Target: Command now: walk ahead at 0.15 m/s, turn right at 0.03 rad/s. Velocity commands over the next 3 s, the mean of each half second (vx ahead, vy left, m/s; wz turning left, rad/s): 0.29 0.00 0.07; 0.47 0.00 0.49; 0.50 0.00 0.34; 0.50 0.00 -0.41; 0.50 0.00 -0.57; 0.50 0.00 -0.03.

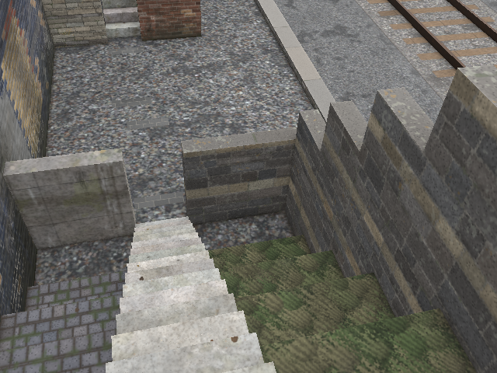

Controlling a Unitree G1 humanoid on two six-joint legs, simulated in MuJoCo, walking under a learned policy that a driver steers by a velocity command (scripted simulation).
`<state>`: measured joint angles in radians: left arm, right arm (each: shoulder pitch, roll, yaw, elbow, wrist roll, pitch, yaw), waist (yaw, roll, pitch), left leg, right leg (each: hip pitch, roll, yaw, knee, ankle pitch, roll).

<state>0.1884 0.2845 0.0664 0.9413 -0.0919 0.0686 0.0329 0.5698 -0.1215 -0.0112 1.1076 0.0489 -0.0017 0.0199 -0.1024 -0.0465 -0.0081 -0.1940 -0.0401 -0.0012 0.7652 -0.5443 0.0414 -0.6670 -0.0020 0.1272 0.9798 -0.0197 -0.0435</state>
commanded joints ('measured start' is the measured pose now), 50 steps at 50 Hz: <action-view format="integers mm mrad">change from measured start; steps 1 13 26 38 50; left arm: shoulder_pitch -163 295 264 424 487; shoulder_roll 20 84 -65 -54 -55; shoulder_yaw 0 85 -99 -140 -93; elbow -73 97 161 185 236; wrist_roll -9 48 254 206 52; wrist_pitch -46 -66 -272 -304 -74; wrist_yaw -34 -88 21 10 -65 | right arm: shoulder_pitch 106 -6 -30 -389 -588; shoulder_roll -151 -134 -111 -192 -245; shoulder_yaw -27 17 17 6 -91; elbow -39 -33 -190 -329 -296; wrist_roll -2 21 -98 -136 176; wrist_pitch -1 25 -132 -79 -22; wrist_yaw -37 -98 150 91 3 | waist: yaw -36 35 51 143 324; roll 163 0 -17 10 -78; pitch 107 -4 161 153 193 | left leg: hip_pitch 226 -290 -988 -764 -600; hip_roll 234 73 134 115 129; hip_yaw -370 -105 -193 -136 -18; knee -69 711 848 81 -190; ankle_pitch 731 260 911 1083 919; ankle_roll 164 166 -13 -9 77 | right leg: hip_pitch -319 691 156 505 648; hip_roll -45 -139 -181 -177 -262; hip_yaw -4 -119 12 -169 -164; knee -117 -747 -579 -454 226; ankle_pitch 18 636 -269 57 -14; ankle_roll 3 14 -33 -61 -75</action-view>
